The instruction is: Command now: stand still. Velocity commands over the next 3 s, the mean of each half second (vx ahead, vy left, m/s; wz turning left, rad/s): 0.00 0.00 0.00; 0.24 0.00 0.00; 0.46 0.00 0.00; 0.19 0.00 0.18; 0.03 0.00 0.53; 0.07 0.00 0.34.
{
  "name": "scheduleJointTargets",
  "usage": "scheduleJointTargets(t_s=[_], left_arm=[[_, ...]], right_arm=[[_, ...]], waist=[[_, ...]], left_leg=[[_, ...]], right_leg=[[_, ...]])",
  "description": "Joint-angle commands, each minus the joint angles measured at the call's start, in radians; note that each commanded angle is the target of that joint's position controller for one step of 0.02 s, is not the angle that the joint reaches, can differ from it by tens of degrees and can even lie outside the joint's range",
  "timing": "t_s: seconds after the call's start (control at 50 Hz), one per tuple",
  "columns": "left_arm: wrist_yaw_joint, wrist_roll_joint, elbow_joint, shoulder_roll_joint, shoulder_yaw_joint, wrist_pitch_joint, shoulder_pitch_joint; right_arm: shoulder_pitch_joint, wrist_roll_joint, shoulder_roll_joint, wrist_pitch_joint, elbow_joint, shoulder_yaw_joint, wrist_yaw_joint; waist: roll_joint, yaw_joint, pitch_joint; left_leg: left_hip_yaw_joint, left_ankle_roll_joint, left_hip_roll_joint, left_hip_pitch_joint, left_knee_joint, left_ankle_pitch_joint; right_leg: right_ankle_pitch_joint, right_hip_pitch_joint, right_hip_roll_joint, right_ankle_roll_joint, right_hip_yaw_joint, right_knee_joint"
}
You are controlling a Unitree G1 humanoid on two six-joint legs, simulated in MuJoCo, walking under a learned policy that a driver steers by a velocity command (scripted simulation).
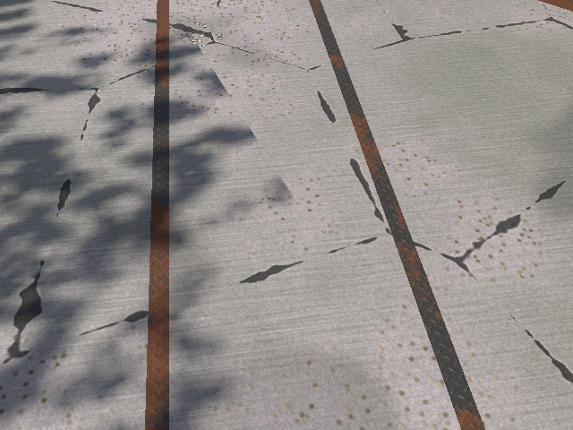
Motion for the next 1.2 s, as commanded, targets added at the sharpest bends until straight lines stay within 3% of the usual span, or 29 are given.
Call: scheduleJointTargets(t_s=[0.02, 0.56, 0.58, 0.62, 0.64, 0.68, 0.76, 0.84, 0.86, 0.88, 0.9, 0.92, 0.94, 0.96, 0.98, 1.0, 1.02, 1.04, 1.06, 1.08, 1.12, 1.16, 1.18, 1.2], left_arm=[[0.005, -0.001, -0.025, 0.110, 0.020, -0.010, 0.012], [0.016, -0.006, 0.099, 0.070, 0.000, -0.007, 0.087], [0.017, -0.006, 0.112, 0.058, -0.003, -0.005, 0.107], [0.022, -0.017, 0.111, 0.083, 0.007, -0.002, 0.107], [0.023, -0.019, 0.104, 0.087, 0.009, -0.006, 0.103], [0.018, -0.028, 0.097, 0.075, 0.009, -0.030, 0.113], [0.001, -0.039, 0.094, 0.065, 0.012, -0.070, 0.143], [-0.012, -0.046, 0.077, 0.055, 0.009, -0.104, 0.149], [-0.017, -0.045, 0.062, 0.044, 0.006, -0.117, 0.129], [-0.027, -0.039, 0.036, 0.021, 0.001, -0.133, 0.082], [-0.036, -0.035, -0.002, 0.024, -0.001, -0.150, -0.014], [-0.040, -0.037, -0.043, 0.046, 0.002, -0.159, -0.109], [-0.046, -0.054, -0.079, 0.050, 0.004, -0.159, -0.175], [-0.049, -0.064, -0.108, 0.036, -0.003, -0.156, -0.206], [-0.050, -0.066, -0.129, 0.020, -0.008, -0.150, -0.208], [-0.048, -0.054, -0.135, 0.019, -0.008, -0.142, -0.185], [-0.052, -0.045, -0.141, 0.013, -0.014, -0.134, -0.155], [-0.061, -0.027, -0.131, 0.003, -0.020, -0.128, -0.122], [-0.067, -0.021, -0.115, 0.015, -0.013, -0.120, -0.085], [-0.064, -0.027, -0.102, 0.048, 0.003, -0.108, -0.054], [-0.047, -0.034, -0.091, 0.098, 0.031, -0.085, 0.002], [-0.036, -0.042, -0.039, 0.153, 0.073, -0.076, 0.178], [-0.033, -0.036, -0.004, 0.211, 0.092, -0.071, 0.305], [-0.045, -0.011, 0.004, 0.306, 0.088, -0.078, 0.319]], right_arm=[[0.015, 0.000, -0.117, -0.007, -0.023, -0.018, -0.004], [0.097, 0.001, -0.065, -0.007, -0.001, 0.002, -0.008], [0.118, 0.001, -0.051, -0.007, 0.010, 0.005, -0.008], [0.124, 0.012, -0.070, -0.006, 0.006, -0.002, -0.012], [0.119, 0.013, -0.074, -0.011, -0.005, -0.004, -0.012], [0.129, 0.019, -0.059, -0.038, -0.017, -0.002, -0.005], [0.154, 0.027, -0.042, -0.085, -0.034, -0.003, 0.017], [0.214, 0.037, -0.046, -0.125, -0.042, -0.005, 0.033], [0.278, 0.043, -0.061, -0.136, -0.029, -0.011, 0.037], [0.386, 0.047, -0.104, -0.144, 0.003, -0.027, 0.040], [0.542, 0.038, -0.162, -0.146, 0.038, -0.048, 0.046], [0.593, 0.016, -0.147, -0.143, 0.047, -0.043, 0.047], [0.545, 0.006, -0.112, -0.138, 0.036, -0.028, 0.041], [0.508, 0.003, -0.085, -0.129, 0.022, -0.018, 0.036], [0.450, 0.010, -0.070, -0.117, 0.010, -0.008, 0.029], [0.370, 0.015, -0.046, -0.107, -0.016, 0.002, 0.020], [0.265, 0.020, -0.047, -0.095, -0.056, 0.006, 0.010], [0.182, 0.025, -0.091, -0.089, -0.089, -0.005, 0.001], [0.182, 0.023, -0.140, -0.091, -0.099, -0.019, -0.003], [0.221, 0.020, -0.180, -0.096, -0.092, -0.032, -0.001], [0.238, 0.032, -0.184, -0.095, -0.082, -0.037, 0.001], [0.257, 0.012, -0.134, -0.080, -0.078, -0.025, 0.006], [0.273, -0.012, -0.079, -0.074, -0.097, -0.009, 0.005], [0.416, -0.013, 0.097, -0.092, -0.127, 0.029, 0.003]], waist=[[-0.004, 0.002, -0.021], [0.005, 0.011, 0.004], [0.003, 0.011, -0.019], [-0.002, 0.012, 0.034], [-0.001, 0.013, 0.082], [-0.004, 0.014, 0.122], [-0.018, 0.018, 0.101], [-0.002, 0.001, 0.103], [0.036, -0.020, 0.089], [0.126, -0.056, 0.053], [0.212, -0.133, 0.003], [0.255, -0.168, 0.009], [0.183, -0.137, 0.054], [0.149, -0.120, 0.054], [0.110, -0.081, 0.090], [0.097, -0.042, 0.106], [0.097, 0.001, 0.124], [0.089, 0.028, 0.097], [0.118, 0.037, 0.052], [0.140, 0.049, 0.025], [0.135, 0.101, 0.023], [0.084, 0.200, -0.075], [-0.046, 0.244, -0.137], [-0.446, 0.112, -0.226]], left_leg=[[0.004, 0.024, 0.001, 0.019, -0.060, 0.150], [0.012, 0.038, -0.015, -0.013, -0.061, 0.121], [0.024, 0.040, -0.026, -0.004, -0.065, 0.019], [0.034, 0.070, -0.050, -0.068, -0.045, -0.321], [0.015, 0.088, -0.041, -0.115, -0.050, -0.424], [-0.025, 0.115, -0.015, -0.149, -0.047, -0.439], [-0.054, 0.142, -0.007, -0.147, -0.013, -0.364], [-0.098, 0.185, -0.005, -0.096, 0.004, -0.268], [-0.147, 0.206, 0.013, -0.018, 0.004, -0.168], [-0.267, 0.247, 0.075, 0.154, -0.024, -0.010], [-0.496, 0.332, 0.210, 0.374, -0.120, 0.125], [-0.681, 0.395, 0.353, 0.486, -0.189, 0.248], [-0.659, 0.383, 0.376, 0.516, -0.157, 0.261], [-0.585, 0.355, 0.374, 0.524, -0.167, 0.265], [-0.503, 0.304, 0.367, 0.456, -0.210, 0.237], [-0.407, 0.249, 0.326, 0.345, -0.272, 0.190], [-0.297, 0.205, 0.264, 0.171, -0.342, 0.123], [-0.162, 0.169, 0.168, -0.034, -0.371, 0.079], [-0.082, 0.156, 0.115, -0.154, -0.396, 0.060], [-0.079, 0.165, 0.133, -0.176, -0.419, 0.031], [-0.055, 0.145, 0.149, -0.085, -0.330, 0.145], [0.003, 0.096, 0.119, -0.034, 0.012, 0.443], [0.037, 0.055, 0.071, -0.162, 0.339, 0.334], [0.009, 0.032, -0.103, -0.365, 0.749, -0.298]], right_leg=[[0.164, -0.040, -0.037, -0.018, 0.028, -0.098], [0.130, -0.057, -0.022, 0.000, -0.001, -0.090], [0.026, -0.048, -0.012, -0.002, -0.011, -0.096], [-0.321, -0.112, 0.005, -0.033, -0.013, -0.085], [-0.424, -0.157, -0.006, -0.051, 0.007, -0.091], [-0.446, -0.184, -0.040, -0.080, 0.053, -0.094], [-0.391, -0.148, -0.067, -0.117, 0.108, -0.083], [-0.263, -0.166, -0.050, -0.139, 0.114, -0.009], [-0.143, -0.225, -0.022, -0.128, 0.072, 0.085], [0.036, -0.357, 0.029, -0.091, -0.015, 0.254], [0.138, -0.572, 0.050, -0.050, -0.066, 0.501], [-0.289, -0.797, 0.033, -0.052, -0.023, 0.722], [-0.359, -0.941, -0.041, -0.070, 0.024, 0.852], [-0.359, -1.014, -0.083, -0.080, 0.025, 0.911], [-0.320, -1.026, -0.139, -0.081, 0.038, 0.860], [-0.248, -0.942, -0.176, -0.071, 0.039, 0.752], [-0.155, -0.770, -0.182, -0.048, 0.014, 0.569], [0.035, -0.479, -0.149, -0.029, -0.032, 0.379], [0.186, -0.230, -0.094, -0.002, -0.081, 0.281], [0.249, -0.102, -0.051, 0.017, -0.115, 0.274], [0.210, -0.051, -0.034, 0.009, -0.111, 0.214], [0.139, 0.121, 0.004, -0.039, -0.143, 0.170], [0.049, 0.270, -0.102, -0.077, 0.008, 0.138], [-0.211, 0.354, -0.336, -0.210, 0.568, -0.146]])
